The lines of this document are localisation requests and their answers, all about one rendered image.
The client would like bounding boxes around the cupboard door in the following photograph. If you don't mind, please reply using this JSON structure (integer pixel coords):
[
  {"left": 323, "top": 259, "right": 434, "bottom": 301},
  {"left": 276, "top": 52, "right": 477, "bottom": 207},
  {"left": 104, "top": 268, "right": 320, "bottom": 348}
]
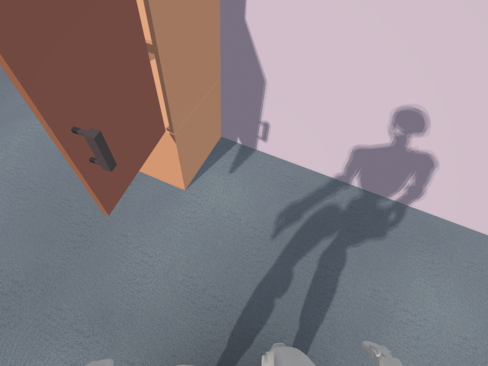
[{"left": 0, "top": 0, "right": 165, "bottom": 216}]

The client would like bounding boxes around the right robot thigh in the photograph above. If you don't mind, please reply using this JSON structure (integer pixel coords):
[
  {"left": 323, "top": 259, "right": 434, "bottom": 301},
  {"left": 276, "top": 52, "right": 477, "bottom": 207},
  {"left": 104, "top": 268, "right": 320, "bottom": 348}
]
[{"left": 262, "top": 346, "right": 316, "bottom": 366}]

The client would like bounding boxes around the handle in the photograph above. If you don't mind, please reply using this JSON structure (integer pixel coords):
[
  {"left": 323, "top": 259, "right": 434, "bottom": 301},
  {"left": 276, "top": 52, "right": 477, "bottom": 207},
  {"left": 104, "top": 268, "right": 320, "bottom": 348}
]
[{"left": 71, "top": 127, "right": 117, "bottom": 172}]

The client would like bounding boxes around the robot right hand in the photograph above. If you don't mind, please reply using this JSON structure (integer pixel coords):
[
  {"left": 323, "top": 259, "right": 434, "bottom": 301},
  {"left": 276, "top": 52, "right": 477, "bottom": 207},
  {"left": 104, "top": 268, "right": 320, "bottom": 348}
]
[{"left": 362, "top": 341, "right": 403, "bottom": 366}]

